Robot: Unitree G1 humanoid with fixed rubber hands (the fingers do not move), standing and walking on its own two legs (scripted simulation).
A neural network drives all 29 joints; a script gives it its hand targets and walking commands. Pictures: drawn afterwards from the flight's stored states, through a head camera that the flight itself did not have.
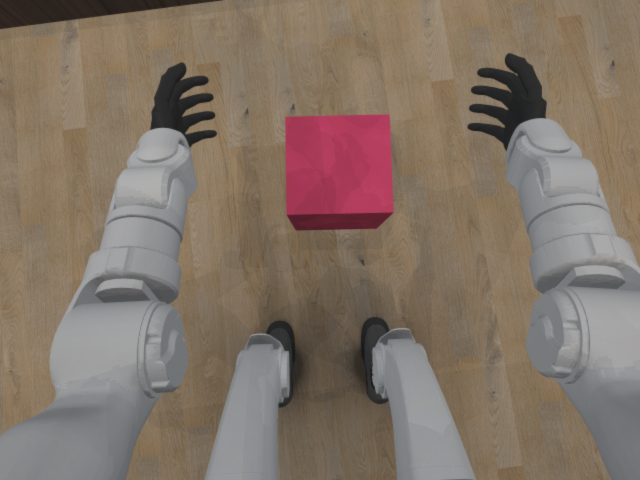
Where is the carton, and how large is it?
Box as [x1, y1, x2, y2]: [285, 114, 393, 229]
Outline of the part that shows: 389,114 285,117 286,214 295,229 376,228 393,212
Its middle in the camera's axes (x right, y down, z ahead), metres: +0.03 -0.13 +0.89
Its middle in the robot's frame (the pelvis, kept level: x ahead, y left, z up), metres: +0.56 -0.03 -0.53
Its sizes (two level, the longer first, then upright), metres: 0.210 0.200 0.250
